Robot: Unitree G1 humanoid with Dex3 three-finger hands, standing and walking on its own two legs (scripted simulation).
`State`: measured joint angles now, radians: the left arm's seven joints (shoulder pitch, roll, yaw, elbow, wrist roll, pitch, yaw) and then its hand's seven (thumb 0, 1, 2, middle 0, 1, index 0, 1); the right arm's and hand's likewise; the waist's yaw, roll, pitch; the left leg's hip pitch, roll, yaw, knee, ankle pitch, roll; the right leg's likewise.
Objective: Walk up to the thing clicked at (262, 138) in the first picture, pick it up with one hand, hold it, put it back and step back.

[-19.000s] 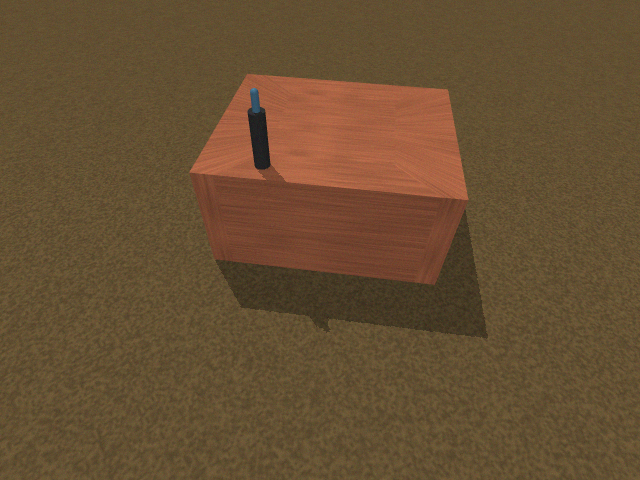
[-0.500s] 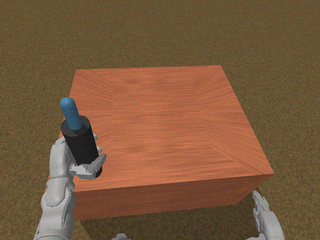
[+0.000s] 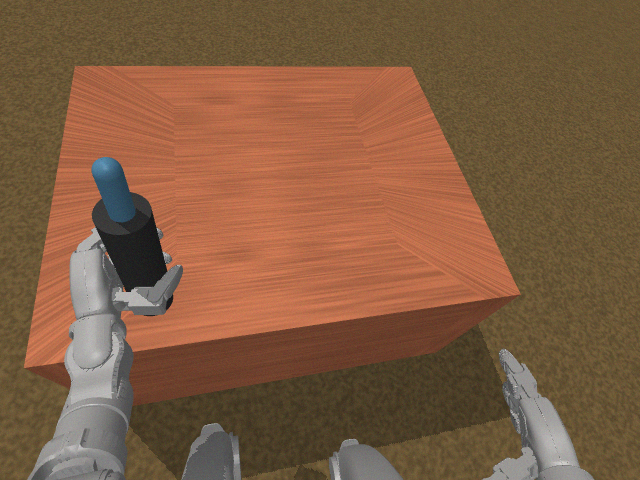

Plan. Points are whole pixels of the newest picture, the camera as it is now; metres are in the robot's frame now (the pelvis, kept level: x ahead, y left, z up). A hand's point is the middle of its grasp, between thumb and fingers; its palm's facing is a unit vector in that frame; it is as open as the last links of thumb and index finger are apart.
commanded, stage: crouch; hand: left
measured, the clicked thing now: (134, 247) +0.39 +0.18 +0.04
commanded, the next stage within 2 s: lower in 0.46 s
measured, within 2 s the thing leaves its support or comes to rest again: rests again in 1.74 s
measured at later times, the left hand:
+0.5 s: hand (157, 260) +0.43 +0.18 -0.05, palm faces +0.18 -0.98 +0.00, open 8.0 cm
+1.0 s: hand (163, 269) +0.44 +0.19 -0.11, palm faces +0.17 -0.98 +0.00, open 7.9 cm
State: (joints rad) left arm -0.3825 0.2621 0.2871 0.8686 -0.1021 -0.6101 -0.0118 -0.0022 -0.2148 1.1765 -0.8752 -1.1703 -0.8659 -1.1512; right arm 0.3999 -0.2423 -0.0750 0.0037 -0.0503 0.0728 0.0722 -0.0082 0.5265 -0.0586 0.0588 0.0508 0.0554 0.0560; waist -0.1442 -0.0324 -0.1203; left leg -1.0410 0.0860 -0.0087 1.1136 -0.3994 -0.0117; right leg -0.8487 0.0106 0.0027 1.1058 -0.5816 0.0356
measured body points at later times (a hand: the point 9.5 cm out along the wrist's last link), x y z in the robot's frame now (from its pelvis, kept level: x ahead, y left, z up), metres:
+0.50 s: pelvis +0.00 +0.00 -0.03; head +0.13 +0.05 +0.39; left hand +0.41 +0.24 -0.05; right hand +0.16 -0.26 -0.02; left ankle +0.07 +0.13 -0.65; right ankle -0.03 -0.15 -0.65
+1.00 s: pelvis -0.01 +0.00 -0.07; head +0.15 +0.06 +0.35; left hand +0.43 +0.24 -0.10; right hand +0.15 -0.26 -0.02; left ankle +0.07 +0.13 -0.65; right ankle -0.03 -0.15 -0.65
